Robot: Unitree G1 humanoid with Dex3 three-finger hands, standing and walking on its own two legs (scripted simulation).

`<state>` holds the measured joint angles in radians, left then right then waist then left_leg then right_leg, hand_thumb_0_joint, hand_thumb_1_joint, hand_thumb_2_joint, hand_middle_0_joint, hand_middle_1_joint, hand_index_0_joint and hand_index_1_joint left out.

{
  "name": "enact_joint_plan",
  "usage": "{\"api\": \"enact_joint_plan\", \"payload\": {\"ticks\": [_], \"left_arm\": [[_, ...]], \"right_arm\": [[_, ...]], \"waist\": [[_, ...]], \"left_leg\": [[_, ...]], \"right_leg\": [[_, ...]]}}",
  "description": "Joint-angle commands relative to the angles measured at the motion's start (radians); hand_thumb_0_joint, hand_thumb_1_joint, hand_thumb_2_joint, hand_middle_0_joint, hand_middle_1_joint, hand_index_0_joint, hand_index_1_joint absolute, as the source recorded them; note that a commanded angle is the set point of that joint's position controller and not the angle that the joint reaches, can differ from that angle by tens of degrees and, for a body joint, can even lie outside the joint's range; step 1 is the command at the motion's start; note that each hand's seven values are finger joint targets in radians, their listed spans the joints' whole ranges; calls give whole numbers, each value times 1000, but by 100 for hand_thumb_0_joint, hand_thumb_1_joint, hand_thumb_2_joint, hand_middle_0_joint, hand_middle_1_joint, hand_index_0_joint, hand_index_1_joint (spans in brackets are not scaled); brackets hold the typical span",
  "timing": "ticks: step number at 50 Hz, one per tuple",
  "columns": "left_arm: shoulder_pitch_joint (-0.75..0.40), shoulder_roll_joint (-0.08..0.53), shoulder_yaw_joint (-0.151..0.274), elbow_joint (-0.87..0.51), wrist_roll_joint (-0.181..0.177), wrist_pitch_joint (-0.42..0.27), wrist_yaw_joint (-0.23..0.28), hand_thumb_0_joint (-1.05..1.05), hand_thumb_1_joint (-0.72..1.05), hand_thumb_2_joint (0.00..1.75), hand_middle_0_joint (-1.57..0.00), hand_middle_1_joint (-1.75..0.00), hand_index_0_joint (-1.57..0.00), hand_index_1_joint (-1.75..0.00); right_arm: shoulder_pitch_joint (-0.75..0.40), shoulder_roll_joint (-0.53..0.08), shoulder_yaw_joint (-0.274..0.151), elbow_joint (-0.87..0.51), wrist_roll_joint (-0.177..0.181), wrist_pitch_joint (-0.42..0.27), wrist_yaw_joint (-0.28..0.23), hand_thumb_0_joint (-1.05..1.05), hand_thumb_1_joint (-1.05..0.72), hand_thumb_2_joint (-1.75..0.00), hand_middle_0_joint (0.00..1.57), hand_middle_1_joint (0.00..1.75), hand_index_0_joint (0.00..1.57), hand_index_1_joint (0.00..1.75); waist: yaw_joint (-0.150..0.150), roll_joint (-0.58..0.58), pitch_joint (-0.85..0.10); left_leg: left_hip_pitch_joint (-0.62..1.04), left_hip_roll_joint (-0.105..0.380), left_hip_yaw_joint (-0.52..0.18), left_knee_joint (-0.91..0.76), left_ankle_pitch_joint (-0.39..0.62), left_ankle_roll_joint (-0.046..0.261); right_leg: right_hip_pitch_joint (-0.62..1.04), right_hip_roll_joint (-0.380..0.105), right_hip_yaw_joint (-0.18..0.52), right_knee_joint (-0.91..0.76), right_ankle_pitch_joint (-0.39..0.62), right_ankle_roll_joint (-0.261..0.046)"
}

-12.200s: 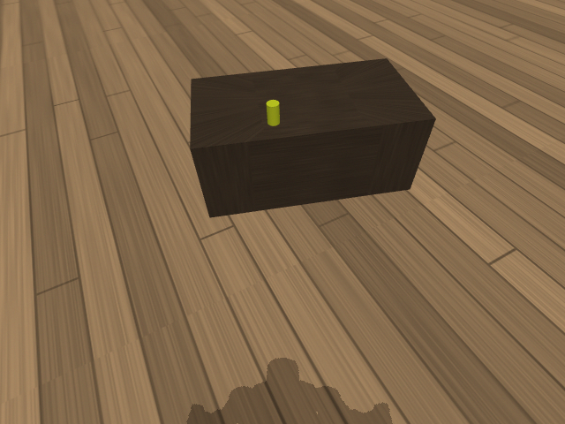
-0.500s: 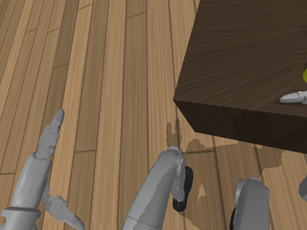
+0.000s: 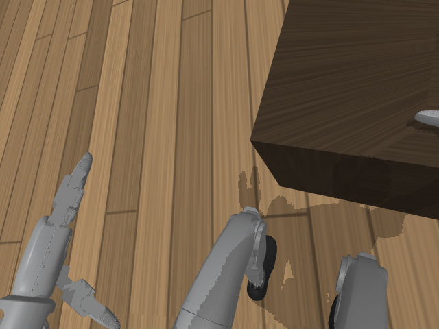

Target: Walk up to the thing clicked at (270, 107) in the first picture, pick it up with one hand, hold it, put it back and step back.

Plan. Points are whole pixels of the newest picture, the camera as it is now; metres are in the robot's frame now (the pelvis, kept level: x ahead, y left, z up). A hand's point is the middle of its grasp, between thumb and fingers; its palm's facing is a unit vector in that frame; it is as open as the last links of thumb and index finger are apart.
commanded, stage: close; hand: right
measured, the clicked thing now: out of the picture +0.56 -0.21 -0.06
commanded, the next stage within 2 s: settle in 0.16 s
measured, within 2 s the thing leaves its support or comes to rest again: leaves its support in 0.56 s
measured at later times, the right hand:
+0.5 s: hand out of the picture +0.54 -0.19 -0.04, palm faces +0.12 +0.99 +0.00, open 7.4 cm
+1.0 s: hand out of the picture +0.54 -0.18 +0.02, palm faces +0.13 +0.99 -0.01, open 7.5 cm
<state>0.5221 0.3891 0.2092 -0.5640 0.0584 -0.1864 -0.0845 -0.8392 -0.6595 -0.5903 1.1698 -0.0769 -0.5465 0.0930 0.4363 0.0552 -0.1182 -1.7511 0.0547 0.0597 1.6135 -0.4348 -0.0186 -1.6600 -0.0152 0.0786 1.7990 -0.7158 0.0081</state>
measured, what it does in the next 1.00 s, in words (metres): stands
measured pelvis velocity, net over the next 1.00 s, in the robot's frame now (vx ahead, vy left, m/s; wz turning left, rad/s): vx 0.01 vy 0.00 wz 0.00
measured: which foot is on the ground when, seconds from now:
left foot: down 0.00-1.00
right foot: down 0.00-1.00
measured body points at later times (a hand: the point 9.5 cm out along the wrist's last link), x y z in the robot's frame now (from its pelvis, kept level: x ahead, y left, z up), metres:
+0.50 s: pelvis +0.00 +0.00 +0.01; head +0.21 -0.07 +0.40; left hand +0.18 +0.25 +0.17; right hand +0.52 -0.24 -0.04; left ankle +0.13 +0.14 -0.50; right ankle +0.04 -0.12 -0.50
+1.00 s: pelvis +0.01 +0.00 +0.05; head +0.19 -0.06 +0.45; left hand +0.18 +0.27 +0.16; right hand +0.53 -0.24 +0.03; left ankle +0.13 +0.14 -0.50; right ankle +0.04 -0.12 -0.50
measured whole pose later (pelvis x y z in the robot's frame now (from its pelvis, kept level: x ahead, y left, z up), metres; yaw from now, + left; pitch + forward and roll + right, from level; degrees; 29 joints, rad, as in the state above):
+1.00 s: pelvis +0.01 +0.00 +0.05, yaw +0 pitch +30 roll +4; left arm 0.47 0.34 0.12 -0.38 0.07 -0.15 -0.04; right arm -0.84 -0.59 -0.54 1.20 -0.05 -0.51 0.08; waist 0.38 0.03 -0.12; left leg -1.56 0.04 0.05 1.45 -0.41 -0.02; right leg -1.47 -0.03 0.06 1.62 -0.67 0.01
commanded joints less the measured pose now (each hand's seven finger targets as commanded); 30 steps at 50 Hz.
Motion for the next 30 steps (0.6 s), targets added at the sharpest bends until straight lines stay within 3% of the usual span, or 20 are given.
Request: {"api": "enact_joint_plan", "payload": {"ticks": [1,4,6,8,10,13,14,17,20,23,24,26,28,29,30], "left_arm": [[99,151,156,-138,-21,-51,30,0,-57,7,-5,-5,-4,-5],[94,161,175,-125,-28,-54,33,0,-57,7,-5,-4,-4,-5],[89,149,149,-139,-26,-54,31,0,-57,7,-5,-4,-4,-5],[90,138,134,-135,-26,-49,33,0,-57,7,-5,-4,-4,-5],[87,157,145,-138,-26,-43,38,0,-57,7,-5,-4,-4,-5],[89,143,128,-130,-24,-40,36,0,-58,7,-5,-4,-4,-5],[81,146,133,-138,-25,-43,36,0,-60,8,-7,-5,-5,-7],[73,173,162,-187,-20,-45,41,0,-60,8,-7,-5,-5,-7],[94,160,155,-157,-23,-40,41,0,-60,8,-7,-5,-5,-7],[85,140,127,-129,-25,-38,42,0,-59,8,-6,-5,-5,-7],[80,152,137,-156,-26,-41,43,0,-58,8,-6,-5,-5,-6],[85,154,140,-123,-21,-41,46,0,-58,8,-6,-5,-5,-6],[86,133,125,-53,-19,-37,47,0,-58,8,-6,-5,-5,-6],[63,133,126,-48,-16,-38,50,0,-58,8,-6,-5,-5,-6],[61,137,121,-31,-17,-37,53,0,-59,8,-6,-5,-5,-6]], "right_arm": [[-287,-141,13,-205,24,-63,30,0,5,-55,102,78,102,78],[-281,-133,20,-245,31,-54,40,0,-6,-62,109,85,109,85],[-263,-99,37,-194,27,-44,37,0,-15,-68,115,91,114,92],[-287,-130,18,-210,26,-46,27,0,-24,-76,123,100,122,100],[-310,-170,-6,-207,27,-46,17,0,-28,-82,127,105,126,105],[-295,-172,-11,-166,27,-52,17,0,-37,-96,130,116,130,116],[-289,-160,-8,-164,30,-55,23,0,-37,-104,123,123,125,123],[-318,-205,-16,-245,19,-64,29,0,-44,-119,125,129,127,129],[-327,-174,4,-242,26,-51,36,0,-50,-127,128,135,130,136],[-350,-203,-8,-311,31,-46,30,0,-45,-123,129,134,131,134],[-348,-199,-1,-323,32,-43,31,0,-43,-123,130,135,132,135],[-382,-211,2,-391,38,-47,24,0,-37,-122,132,135,134,135],[-395,-164,31,-357,47,-42,19,0,-36,-120,131,134,133,134],[-397,-172,26,-359,50,-44,9,0,-36,-121,132,135,134,135],[-409,-174,23,-339,52,-46,3,0,-38,-119,133,134,135,134]], "waist": [[-31,-417,-628],[-19,-418,-617],[-17,-384,-582],[-32,-385,-575],[-19,-376,-570],[-23,-358,-549],[-22,-352,-554],[-29,-406,-672],[-24,-400,-636],[-60,-445,-645],[-47,-451,-665],[-60,-498,-713],[-51,-484,-654],[-61,-473,-647],[-48,-446,-630]], "left_leg": [[506,-48,-5,-114,158,54],[499,-46,-5,-120,169,51],[484,-46,-2,-120,143,52],[479,-48,-2,-124,124,52],[481,-49,-2,-127,128,52],[486,-49,-4,-129,121,52],[492,-49,-5,-127,122,51],[537,-50,-12,-127,164,54],[552,-49,-13,-159,131,51],[539,-49,-14,-163,108,52],[548,-49,-11,-166,124,52],[561,-51,-14,-165,166,55],[545,-54,-11,-186,155,55],[563,-55,-18,-202,140,54],[569,-53,-14,-206,136,51]], "right_leg": [[363,12,-17,-286,335,2],[379,11,-18,-286,342,1],[348,12,-13,-294,312,1],[343,11,-12,-305,290,0],[343,12,-10,-307,294,-2],[318,15,-14,-303,281,-6],[315,14,-15,-300,279,-7],[388,14,-19,-299,338,-2],[372,19,-20,-324,278,-5],[411,16,-22,-350,267,2],[452,12,-20,-348,297,5],[523,7,-20,-343,388,13],[514,6,-16,-351,383,10],[485,7,-20,-356,343,4],[477,10,-17,-363,332,5]]}}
